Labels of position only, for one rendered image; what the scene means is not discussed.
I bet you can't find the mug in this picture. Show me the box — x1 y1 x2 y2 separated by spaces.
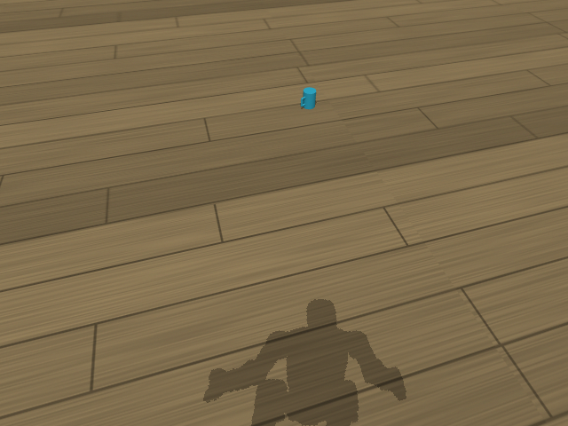
301 87 316 109

